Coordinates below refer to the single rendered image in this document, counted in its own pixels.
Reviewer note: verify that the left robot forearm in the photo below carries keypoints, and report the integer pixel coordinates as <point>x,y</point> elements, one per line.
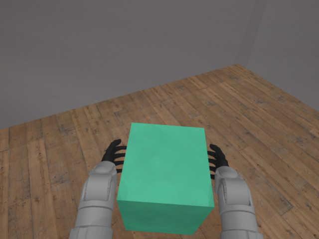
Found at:
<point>96,204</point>

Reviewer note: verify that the left robot hand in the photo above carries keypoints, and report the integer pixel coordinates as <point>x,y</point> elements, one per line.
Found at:
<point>111,156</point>

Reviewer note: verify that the carton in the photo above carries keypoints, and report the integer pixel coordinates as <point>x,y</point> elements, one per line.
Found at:
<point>165,185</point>

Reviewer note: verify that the right robot hand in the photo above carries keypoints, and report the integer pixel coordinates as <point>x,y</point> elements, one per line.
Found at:
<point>219,156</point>

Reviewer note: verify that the right robot forearm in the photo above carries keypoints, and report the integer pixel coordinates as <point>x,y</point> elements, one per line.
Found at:
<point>236,207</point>

